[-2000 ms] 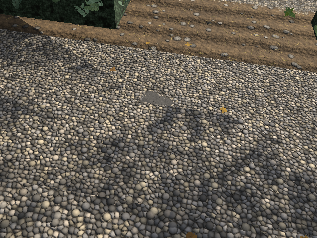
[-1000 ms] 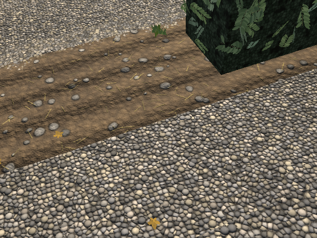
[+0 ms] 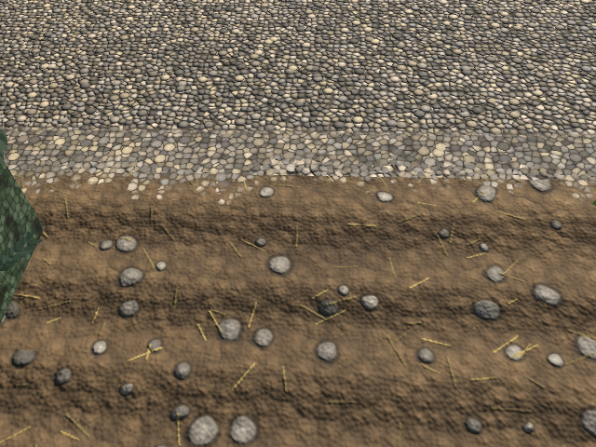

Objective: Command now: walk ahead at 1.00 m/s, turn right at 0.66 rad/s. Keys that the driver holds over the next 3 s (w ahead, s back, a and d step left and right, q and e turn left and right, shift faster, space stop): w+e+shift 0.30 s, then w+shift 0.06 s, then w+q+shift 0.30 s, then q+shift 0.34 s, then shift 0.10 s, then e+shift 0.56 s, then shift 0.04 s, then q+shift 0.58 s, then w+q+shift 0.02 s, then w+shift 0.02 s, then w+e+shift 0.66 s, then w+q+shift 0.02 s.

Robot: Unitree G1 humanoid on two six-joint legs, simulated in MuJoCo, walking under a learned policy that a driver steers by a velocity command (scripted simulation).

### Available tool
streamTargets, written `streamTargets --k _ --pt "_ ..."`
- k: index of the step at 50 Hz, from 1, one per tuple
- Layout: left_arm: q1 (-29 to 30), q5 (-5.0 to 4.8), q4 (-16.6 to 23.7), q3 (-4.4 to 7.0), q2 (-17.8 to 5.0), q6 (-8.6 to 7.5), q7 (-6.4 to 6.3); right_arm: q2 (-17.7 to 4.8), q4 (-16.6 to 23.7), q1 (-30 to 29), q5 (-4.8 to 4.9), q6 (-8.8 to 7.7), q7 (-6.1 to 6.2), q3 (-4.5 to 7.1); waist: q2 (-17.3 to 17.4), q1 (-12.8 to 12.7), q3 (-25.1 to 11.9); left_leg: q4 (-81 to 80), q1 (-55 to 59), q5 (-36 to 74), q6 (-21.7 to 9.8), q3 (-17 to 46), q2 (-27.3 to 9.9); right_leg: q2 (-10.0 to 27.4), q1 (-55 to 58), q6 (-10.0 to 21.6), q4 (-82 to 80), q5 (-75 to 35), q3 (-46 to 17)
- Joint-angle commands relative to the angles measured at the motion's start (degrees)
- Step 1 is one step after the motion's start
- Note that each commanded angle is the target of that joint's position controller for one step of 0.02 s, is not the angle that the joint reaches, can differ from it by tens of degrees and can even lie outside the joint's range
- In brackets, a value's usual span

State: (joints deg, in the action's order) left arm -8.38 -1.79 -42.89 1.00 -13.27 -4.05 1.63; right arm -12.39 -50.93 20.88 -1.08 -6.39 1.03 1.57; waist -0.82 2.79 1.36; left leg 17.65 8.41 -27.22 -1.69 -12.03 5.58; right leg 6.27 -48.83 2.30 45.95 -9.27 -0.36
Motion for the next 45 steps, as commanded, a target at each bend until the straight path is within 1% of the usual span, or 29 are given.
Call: streamTargets --k 1,3,4,5,6,7,8,9,11,13,15,18,21,23,25,26,27,28,29,30,31,32,33,34,36,38,40,42,45 --pt "2.5 -0.75 4.7 2.37 -5.6 -1.29 2.05 -12.8 3.5 -0.9 -0.06 0.82 1.58 2.90 2.9 -3.1 0.5 -1.4 -5.0 74.1 0.5 0.0 -14.5 -8.8 18.6 2.8 -6.3 -2.0 9.9" --pt "-13.6 -1.50 2.0 5.17 -11.1 0.72 2.35 -16.4 5.2 -6.5 -0.39 2.49 1.82 4.02 9.5 -13.7 -7.1 17.9 -5.1 94.6 0.6 0.4 -17.1 -11.5 35.5 5.9 -1.4 9.3 9.9" --pt "-29.1 -1.07 -2.3 7.05 -15.1 2.30 1.73 -16.8 7.5 -13.1 0.16 2.42 1.14 4.14 7.9 -22.3 -11.8 36.5 -14.7 90.7 0.3 1.6 -16.1 -9.6 53.9 8.6 -2.8 9.3 5.1" --pt "-34.8 -0.79 -6.2 6.30 -13.7 3.83 0.85 -9.3 8.6 -18.0 0.75 1.06 -0.62 2.40 -6.7 -23.2 -6.9 64.8 -29.2 28.0 1.1 1.9 -4.6 -6.8 60.4 10.0 -6.3 9.6 -2.0" --pt "-27.7 1.42 -3.5 4.75 -12.4 2.47 1.33 0.8 12.7 -8.0 1.73 -1.44 -2.35 -0.41 -25.5 -8.9 -9.4 81.5 -50.7 -8.2 1.5 13.2 1.8 -1.7 69.3 19.1 -8.8 16.2 -25.0" --pt "-23.6 2.45 -0.5 4.12 -9.7 1.01 1.23 -3.6 15.3 -7.5 2.96 -3.72 -3.19 -0.76 -18.2 -8.8 -15.9 79.3 -57.9 -4.9 -2.0 20.8 0.6 5.7 72.3 23.9 -25.2 41.8 -45.8" --pt "-21.9 2.15 0.8 4.34 -9.1 -0.44 1.22 -7.9 16.3 -13.9 3.92 -4.61 -3.13 0.19 -6.0 -9.1 -9.2 70.5 -56.9 0.6 -4.4 20.9 -1.9 5.8 64.6 20.5 -32.7 47.4 -48.4" --pt "-17.2 1.89 1.4 4.34 -9.4 -1.58 1.62 -7.9 16.5 -16.1 3.34 -4.46 -2.54 0.54 5.4 -5.1 -2.8 63.1 -53.9 5.2 -4.6 20.8 -4.1 4.9 53.8 18.2 -34.0 45.6 -46.5" --pt "-10.7 1.21 3.6 4.48 -10.7 -2.55 1.15 -8.2 15.5 -14.4 0.70 -3.21 -1.57 0.67 6.0 -0.9 -0.2 54.6 -46.4 8.2 -1.8 21.9 -6.6 0.3 41.8 18.1 -33.1 33.2 -38.9" --pt "-10.7 0.05 3.6 4.00 -9.6 -2.32 0.26 -9.2 15.3 -14.7 0.17 -2.06 -0.82 1.21 4.9 -0.2 1.2 46.0 -43.8 9.2 1.0 20.7 -8.1 -3.1 37.3 16.9 -33.5 23.8 -31.4" --pt "-12.9 -0.63 3.0 3.45 -8.2 -1.96 -1.07 -7.7 18.3 -22.2 -0.25 -1.58 -0.50 0.68 3.9 -2.7 4.1 34.1 -41.9 14.2 3.5 17.5 -7.5 -5.8 31.5 15.6 -34.1 16.2 -25.7" --pt "-15.0 0.07 1.4 3.25 -7.7 -0.79 -2.25 -3.3 21.5 -29.3 -0.17 -1.57 -1.17 -0.45 -1.5 -7.4 4.3 18.5 -33.0 33.4 4.9 12.8 -5.5 -8.8 25.0 11.2 -33.6 12.9 -18.7" --pt "-19.3 0.08 -1.3 3.12 -7.2 -1.05 -1.92 -5.0 22.9 -32.4 1.48 -1.99 -1.68 0.33 -3.9 -11.4 3.9 10.9 -32.7 41.0 3.6 11.9 -5.5 -5.1 33.2 10.0 -33.8 12.9 -18.3" --pt "-20.5 0.62 -3.0 3.22 -7.5 -0.80 -2.12 -6.7 24.1 -33.6 2.33 -2.33 -2.05 1.08 -4.4 -11.3 3.5 7.4 -37.5 36.9 0.7 10.4 -4.6 -2.6 45.4 8.6 -30.4 -2.2 -16.7" --pt "-19.9 2.13 -3.7 3.92 -9.9 -0.18 -2.40 -10.5 23.0 -26.5 3.11 -2.57 -2.22 2.97 -7.5 -6.5 -2.3 9.6 -33.2 29.5 -2.5 7.5 -1.7 0.1 55.0 6.7 -21.6 -31.9 -14.3" --pt "-17.0 3.76 -3.1 4.27 -11.6 0.25 -2.35 -12.9 20.8 -16.9 4.30 -2.11 -1.92 4.21 -9.5 -0.3 -7.6 11.8 -25.6 27.2 -4.1 6.6 -1.1 0.7 56.2 5.9 -11.8 -45.3 -12.4" --pt "-9.2 4.72 -0.7 4.31 -12.6 0.49 -2.32 -13.9 16.5 0.0 4.62 -1.05 -1.50 4.56 -9.3 9.1 -14.1 13.9 -8.4 27.6 -6.8 11.1 -5.4 0.3 47.1 4.8 4.8 -47.5 -10.0" --pt "-6.5 6.24 2.0 3.03 -7.6 -0.11 -2.34 -14.9 12.7 12.5 3.31 -0.05 -1.75 4.06 5.8 10.8 -21.2 18.3 10.1 16.6 -9.7 24.3 -10.3 -6.1 30.5 2.9 28.8 -9.2 -6.1" --pt "-18.7 1.20 2.7 1.36 -3.3 -1.76 -1.00 -17.0 11.1 11.0 1.93 -0.92 -3.19 4.67 31.1 1.5 -25.0 2.1 23.8 -5.2 -21.8 63.4 -22.8 -14.4 8.4 -1.3 41.6 36.5 -8.9" --pt "-14.2 -0.32 2.5 1.40 -7.9 -3.14 -0.51 -10.0 12.8 6.6 1.11 -0.41 -2.35 3.96 19.2 4.5 -17.6 -1.7 21.7 -16.2 -19.7 66.0 -21.6 -9.0 0.7 1.0 41.1 32.4 -11.1" --pt "-4.1 0.12 4.9 1.30 -9.7 -4.32 -0.13 -8.3 13.1 5.5 0.55 -0.17 -2.15 3.50 8.4 5.9 -10.1 -1.8 12.6 -6.2 -17.5 57.2 -19.3 -7.6 0.5 1.4 38.0 30.1 -10.7" --pt "0.4 1.56 6.6 0.96 -7.8 -5.35 -0.29 -9.3 12.7 3.9 0.56 -0.35 -2.81 3.58 -2.4 2.9 -5.4 -3.0 3.1 2.1 -16.1 52.8 -16.4 -6.8 3.3 2.2 32.5 28.9 -9.4" --pt "2.3 2.86 7.4 1.01 -6.8 -5.93 -0.47 -8.8 12.3 2.3 0.85 -0.62 -3.25 3.31 -5.2 0.6 -2.6 -3.9 -2.9 10.0 -16.1 48.6 -14.0 -5.9 5.4 1.8 26.6 27.9 -9.0" --pt "2.2 3.02 8.1 0.96 -6.2 -6.02 -0.44 -8.7 12.4 0.4 0.87 -0.64 -3.17 3.07 -2.0 -2.2 -0.5 -4.5 -7.2 21.7 -16.7 45.5 -12.4 -5.7 7.3 0.7 23.6 28.3 -8.6" --pt "2.7 3.49 9.4 0.90 -6.4 -5.63 -0.93 -7.7 11.9 -0.8 2.50 -0.33 -2.72 2.65 -0.9 -4.4 1.1 -3.6 -13.0 43.7 -16.3 39.8 -10.8 -5.4 9.4 -2.3 15.5 29.7 -6.9" --pt "8.3 3.95 12.2 0.21 -5.0 -5.64 -0.77 -9.9 11.7 -2.0 3.31 0.65 -1.37 3.27 -0.4 -4.2 3.8 -2.9 -24.7 53.0 -13.6 33.7 -6.6 -8.4 16.7 -4.3 0.0 23.4 -1.8" --pt "10.6 4.22 13.1 0.02 -3.2 -5.51 -0.25 -12.4 9.9 1.6 3.00 2.58 -0.30 4.66 1.9 -1.9 0.1 -1.5 -34.0 47.9 -8.2 31.7 -2.9 -13.5 32.4 -4.2 -11.0 5.8 0.6" --pt "10.6 3.03 13.9 1.39 -5.1 -4.70 -0.59 -11.7 8.4 5.1 3.32 3.77 0.33 4.76 4.4 -1.4 -2.2 2.2 -35.4 38.8 -4.4 34.6 -2.0 -14.9 41.2 -4.1 -16.2 -3.3 -2.5" --pt "7.5 2.75 14.8 3.30 -7.8 -3.73 -2.45 -10.4 9.8 1.6 4.01 4.45 0.90 4.92 5.6 -5.9 -5.8 17.2 -31.5 38.6 0.7 35.4 0.9 -12.4 49.4 -3.2 -24.0 -7.8 -5.2"
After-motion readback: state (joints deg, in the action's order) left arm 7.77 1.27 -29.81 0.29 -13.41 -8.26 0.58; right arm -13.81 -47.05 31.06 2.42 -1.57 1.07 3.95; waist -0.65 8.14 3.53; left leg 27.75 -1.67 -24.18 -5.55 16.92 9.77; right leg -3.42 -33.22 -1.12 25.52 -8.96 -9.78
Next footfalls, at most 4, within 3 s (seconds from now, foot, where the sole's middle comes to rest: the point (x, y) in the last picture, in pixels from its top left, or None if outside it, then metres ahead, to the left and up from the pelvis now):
0.08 right None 0.31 -0.08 -0.75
0.54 left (332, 320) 0.78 -0.06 -0.75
0.92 right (402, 213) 1.11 -0.29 -0.75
1.28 left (315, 228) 1.08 -0.04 -0.75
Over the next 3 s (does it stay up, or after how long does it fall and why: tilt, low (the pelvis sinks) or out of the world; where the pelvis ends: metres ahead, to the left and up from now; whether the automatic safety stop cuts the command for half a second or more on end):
stays up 1.41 -0.23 0.01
